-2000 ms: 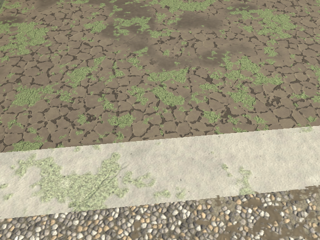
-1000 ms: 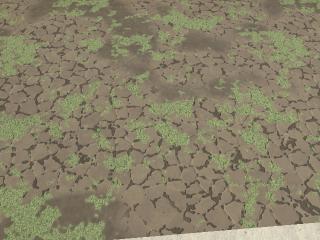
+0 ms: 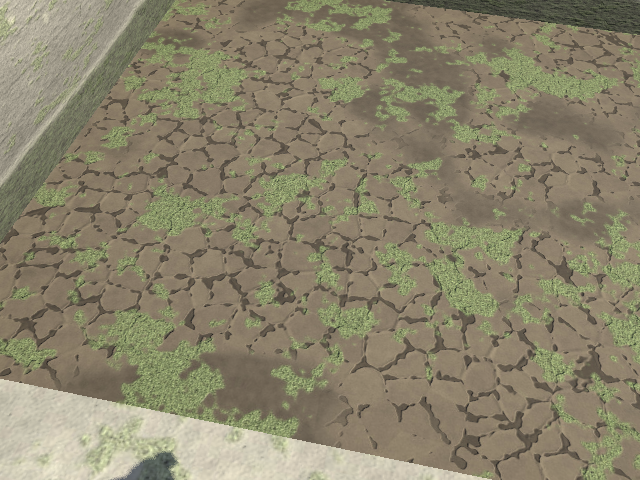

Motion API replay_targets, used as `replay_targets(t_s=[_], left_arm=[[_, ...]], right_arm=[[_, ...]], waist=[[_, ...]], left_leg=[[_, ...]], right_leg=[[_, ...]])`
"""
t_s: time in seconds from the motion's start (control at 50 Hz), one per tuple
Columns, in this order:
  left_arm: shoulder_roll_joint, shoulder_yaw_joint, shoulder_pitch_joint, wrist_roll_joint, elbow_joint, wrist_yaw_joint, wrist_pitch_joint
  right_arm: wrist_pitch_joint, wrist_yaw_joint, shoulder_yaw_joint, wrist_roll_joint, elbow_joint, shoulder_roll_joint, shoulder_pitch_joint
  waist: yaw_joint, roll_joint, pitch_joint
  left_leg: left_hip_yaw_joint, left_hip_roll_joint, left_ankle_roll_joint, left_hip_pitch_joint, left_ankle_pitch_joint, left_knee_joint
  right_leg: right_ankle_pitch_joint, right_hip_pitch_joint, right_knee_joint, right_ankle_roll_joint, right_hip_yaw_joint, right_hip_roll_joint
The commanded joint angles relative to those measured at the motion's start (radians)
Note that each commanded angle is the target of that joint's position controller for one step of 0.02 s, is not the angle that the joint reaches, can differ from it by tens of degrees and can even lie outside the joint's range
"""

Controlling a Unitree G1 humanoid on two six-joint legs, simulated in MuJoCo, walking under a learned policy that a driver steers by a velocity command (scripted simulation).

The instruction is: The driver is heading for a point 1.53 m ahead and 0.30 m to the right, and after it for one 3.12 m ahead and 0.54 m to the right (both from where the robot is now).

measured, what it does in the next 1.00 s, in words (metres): walks ahead: right foot, then left foot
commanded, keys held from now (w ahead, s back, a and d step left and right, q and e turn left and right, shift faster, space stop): e+shift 0.04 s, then w+e+shift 0.32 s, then w+shift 0.06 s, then w+q+shift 0.58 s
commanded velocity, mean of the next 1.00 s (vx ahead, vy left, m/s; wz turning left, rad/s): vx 0.73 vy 0.00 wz -0.05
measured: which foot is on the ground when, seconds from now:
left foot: down 0.00-0.26, up 0.28-0.72, down 0.74-1.00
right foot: up 0.00-0.24, down 0.26-0.74, up 0.76-1.00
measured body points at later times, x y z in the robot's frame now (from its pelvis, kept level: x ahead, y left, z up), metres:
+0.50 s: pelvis +0.07 -0.08 +0.00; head +0.08 -0.10 +0.45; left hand +0.20 +0.15 -0.11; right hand +0.20 -0.37 -0.08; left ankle +0.21 +0.01 -0.66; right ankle -0.03 -0.13 -0.73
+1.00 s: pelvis +0.31 -0.12 -0.02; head +0.37 -0.11 +0.42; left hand +0.59 +0.06 -0.08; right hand +0.39 -0.37 -0.14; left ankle +0.34 -0.08 -0.73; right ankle +0.40 -0.27 -0.69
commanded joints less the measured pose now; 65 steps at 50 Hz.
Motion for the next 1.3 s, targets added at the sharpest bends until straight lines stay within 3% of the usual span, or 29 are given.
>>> replay_targets(t_s=[0.02, 0.12, 0.22, 0.26, 0.28, 0.3, 0.32, 0.36, 0.42, 0.5, 0.62, 0.66, 0.68, 0.72, 0.74, 0.76, 0.78, 0.82, 0.86, 0.88, 0.96, 1.08, 1.1, 1.12, 1.14, 1.16, 1.2, 1.26, 1.3], left_arm=[[0.095, 0.009, -0.100, -0.008, -0.124, -0.009, -0.018], [0.066, 0.004, -0.103, -0.004, -0.181, -0.032, -0.028], [0.030, 0.006, 0.118, -0.008, -0.108, -0.052, -0.062], [0.050, 0.024, 0.358, 0.006, -0.013, -0.045, -0.079], [0.146, 0.030, 0.323, 0.070, -0.081, -0.059, -0.071], [0.208, 0.045, 0.244, 0.066, -0.169, -0.052, -0.063], [0.203, 0.046, 0.195, 0.072, -0.189, -0.035, -0.058], [0.139, 0.024, 0.153, 0.065, -0.206, -0.029, -0.066], [0.089, -0.006, 0.136, 0.046, -0.206, -0.022, -0.108], [0.116, -0.007, 0.194, 0.046, -0.181, -0.026, -0.131], [0.147, 0.001, 0.260, 0.063, -0.117, -0.025, -0.134], [0.162, -0.001, 0.180, 0.057, -0.113, -0.013, -0.134], [0.199, 0.013, 0.135, 0.052, -0.113, -0.010, -0.129], [0.226, 0.027, -0.005, 0.044, -0.127, 0.007, -0.121], [0.228, 0.037, -0.162, 0.016, -0.160, 0.001, -0.123], [-0.019, -0.020, -0.148, 0.039, -0.188, -0.019, -0.123], [0.029, -0.020, -0.057, 0.069, -0.276, -0.030, -0.124], [0.121, -0.017, -0.073, 0.077, -0.251, -0.017, -0.139], [0.086, -0.038, -0.133, 0.085, -0.269, 0.024, -0.098], [0.023, -0.065, -0.137, 0.101, -0.292, 0.032, -0.060], [0.038, -0.072, -0.091, 0.117, -0.277, 0.034, -0.026], [0.000, -0.103, -0.063, 0.091, -0.249, -0.001, -0.117], [0.042, -0.088, -0.086, 0.096, -0.258, -0.011, -0.110], [0.020, -0.089, -0.137, 0.091, -0.268, -0.021, -0.103], [-0.003, -0.093, -0.194, 0.083, -0.287, -0.021, -0.102], [-0.017, -0.097, -0.170, 0.068, -0.298, -0.017, -0.104], [0.033, -0.086, -0.198, 0.044, -0.302, -0.015, -0.113], [0.028, -0.094, -0.248, 0.051, -0.313, -0.023, -0.114], [0.063, -0.067, -0.196, 0.048, -0.278, -0.027, -0.105]], right_arm=[[0.006, -0.020, -0.080, 0.006, -0.027, -0.208, 0.052], [-0.029, -0.014, -0.106, 0.048, -0.014, -0.238, 0.035], [-0.059, 0.018, -0.103, 0.063, -0.050, -0.216, -0.167], [-0.056, 0.017, -0.083, 0.050, -0.069, -0.122, -0.229], [-0.032, 0.018, -0.044, -0.037, -0.098, -0.060, -0.179], [-0.036, 0.021, -0.040, -0.041, -0.176, -0.074, -0.236], [-0.047, 0.025, -0.042, -0.028, -0.181, -0.128, -0.274], [-0.058, 0.035, -0.045, -0.025, -0.153, -0.165, -0.250], [-0.023, 0.038, -0.026, -0.021, -0.116, -0.137, -0.176], [-0.024, 0.050, -0.014, -0.010, -0.099, -0.136, -0.217], [-0.024, 0.094, -0.037, 0.024, -0.115, -0.160, -0.299], [-0.033, 0.101, -0.038, 0.030, -0.112, -0.153, -0.253], [-0.024, 0.100, -0.046, 0.025, -0.073, -0.164, -0.112], [-0.011, 0.080, -0.092, 0.034, 0.063, -0.228, 0.363], [-0.001, 0.063, -0.118, 0.053, 0.076, -0.275, 0.535], [-0.007, 0.070, -0.078, 0.049, 0.079, -0.239, 0.331], [-0.008, 0.064, -0.088, 0.073, 0.016, -0.291, 0.167], [-0.009, 0.047, -0.087, 0.051, -0.010, -0.237, 0.112], [-0.036, 0.028, -0.041, 0.046, -0.036, -0.161, 0.021], [-0.039, 0.029, -0.015, 0.028, -0.042, -0.147, -0.043], [-0.034, 0.034, -0.014, 0.013, -0.046, -0.207, -0.012], [0.027, 0.013, -0.003, 0.017, -0.108, -0.154, -0.192], [0.033, 0.012, -0.003, 0.033, -0.127, -0.140, -0.194], [0.032, 0.012, 0.004, 0.029, -0.112, -0.085, -0.111], [0.024, 0.017, 0.006, -0.004, -0.095, -0.056, -0.070], [0.009, 0.020, -0.003, -0.028, -0.083, -0.090, -0.105], [0.009, 0.011, -0.017, -0.010, -0.116, -0.115, -0.211], [0.042, 0.011, 0.002, -0.020, -0.141, -0.079, -0.265], [0.038, 0.028, 0.008, -0.022, -0.134, -0.066, -0.271]], waist=[[-0.088, 0.165, -0.019], [-0.087, 0.136, -0.002], [0.053, 0.100, -0.047], [0.130, -0.120, -0.032], [0.093, -0.314, -0.001], [0.093, -0.249, -0.075], [0.075, -0.127, -0.028], [0.033, 0.022, -0.045], [-0.010, -0.012, -0.043], [0.024, -0.030, 0.000], [0.071, -0.004, 0.107], [0.022, -0.032, 0.089], [-0.038, -0.083, 0.011], [-0.262, -0.111, -0.160], [-0.431, -0.006, -0.171], [-0.203, 0.323, -0.086], [-0.084, 0.358, -0.244], [-0.061, 0.143, -0.147], [0.000, 0.002, -0.028], [0.027, 0.079, -0.050], [0.001, 0.119, -0.233], [0.011, -0.032, -0.207], [-0.001, -0.177, -0.206], [-0.050, -0.310, -0.257], [-0.085, -0.301, -0.242], [-0.064, -0.144, -0.223], [-0.078, -0.023, -0.178], [-0.098, 0.008, -0.213], [-0.073, -0.018, -0.243]], left_leg=[[-0.260, 0.338, 0.218, 0.093, 0.053, -0.213], [-0.352, 0.414, 0.179, 0.132, -0.384, -0.338], [-0.042, 0.303, 0.077, -0.030, -0.262, -0.237], [0.144, 0.163, -0.005, -0.256, -0.241, 0.240], [0.131, 0.027, -0.052, -0.608, -0.390, 0.621], [-0.071, -0.003, -0.093, -0.769, -0.324, 0.685], [-0.119, 0.063, -0.109, -0.825, -0.239, 0.735], [-0.114, 0.080, -0.133, -0.747, -0.137, 0.728], [-0.082, 0.085, -0.153, -0.607, 0.063, 0.618], [-0.042, 0.090, -0.096, -0.565, 0.239, 0.392], [-0.056, 0.022, -0.001, -0.529, 0.201, 0.197], [-0.003, 0.003, 0.032, -0.363, 0.189, 0.128], [0.050, -0.056, 0.056, -0.131, 0.132, 0.242], [0.004, -0.104, 0.100, 0.247, -0.056, 0.287], [-0.112, -0.032, 0.189, 0.361, 0.014, 0.115], [-0.350, 0.068, 0.149, 0.350, 0.450, 0.143], [-0.757, 0.186, 0.254, 0.428, 0.382, -0.024], [-0.778, 0.220, 0.262, 0.189, 0.215, -0.088], [-0.483, 0.062, 0.185, -0.204, 0.645, -0.025], [-0.430, 0.012, 0.176, -0.297, 0.831, -0.020], [-0.440, -0.018, 0.095, -0.078, 1.106, 0.009], [-0.418, 0.028, 0.090, -0.090, 1.061, 0.188], [-0.347, -0.069, 0.018, -0.124, 0.960, 0.428], [-0.295, -0.181, -0.043, -0.337, 0.166, 0.628], [-0.312, -0.212, -0.057, -0.397, -0.290, 0.769], [-0.349, -0.204, -0.063, -0.402, -0.285, 0.836], [-0.349, -0.170, -0.085, -0.384, -0.221, 0.827], [-0.198, -0.053, -0.119, -0.251, -0.222, 0.516], [-0.106, -0.002, -0.091, -0.088, -0.100, 0.302]], right_leg=[[-0.074, -0.067, -0.038, 0.006, -0.027, -0.034], [-0.098, -0.175, -0.032, -0.084, -0.061, -0.078], [0.069, 0.196, -0.306, -0.157, -0.214, -0.028], [0.046, 0.451, -0.455, -0.201, -0.116, 0.009], [0.021, 0.521, -0.505, -0.270, 0.346, -0.168], [-0.028, 0.570, -0.736, -0.379, 0.686, -0.283], [-0.123, 0.548, -0.760, -0.413, 0.677, -0.325], [-0.018, 0.463, -0.642, -0.378, 0.497, -0.224], [0.101, 0.334, -0.671, -0.339, 0.363, -0.143], [0.286, 0.378, -0.665, -0.300, 0.215, -0.129], [0.486, 0.432, -0.707, -0.252, 0.071, -0.188], [0.677, 0.390, -0.700, -0.224, -0.009, -0.181], [1.052, 0.328, -0.577, -0.203, -0.074, -0.159], [1.360, 0.243, -0.098, -0.155, -0.117, -0.148], [1.133, 0.101, 0.453, -0.116, -0.157, -0.011], [-0.036, -0.207, 0.722, -0.120, -0.089, 0.159], [-0.044, -0.377, 0.704, -0.092, 0.080, 0.190], [0.074, -0.365, 0.551, -0.048, 0.095, 0.088], [0.079, -0.132, 0.265, 0.016, 0.038, 0.058], [0.018, -0.029, 0.191, 0.041, -0.011, 0.087], [0.154, 0.086, 0.030, 0.031, -0.014, 0.100], [0.220, 0.288, -0.227, -0.045, 0.039, 0.025], [0.849, 0.330, -0.225, -0.117, 0.099, -0.056], [1.233, 0.455, -0.218, -0.241, 0.285, -0.204], [1.354, 0.378, -0.249, -0.312, 0.383, -0.307], [1.360, 0.320, -0.265, -0.318, 0.384, -0.305], [1.263, 0.178, -0.301, -0.305, 0.360, -0.274], [1.160, 0.104, -0.309, -0.233, 0.251, -0.141], [1.061, 0.104, -0.345, -0.208, 0.244, -0.080]])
